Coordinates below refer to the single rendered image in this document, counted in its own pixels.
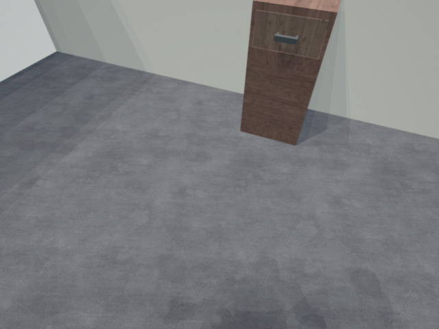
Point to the handle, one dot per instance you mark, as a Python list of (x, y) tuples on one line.
[(285, 39)]

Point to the drawer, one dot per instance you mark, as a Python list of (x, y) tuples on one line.
[(311, 33)]

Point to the cabinet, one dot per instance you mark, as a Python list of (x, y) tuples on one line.
[(279, 85)]

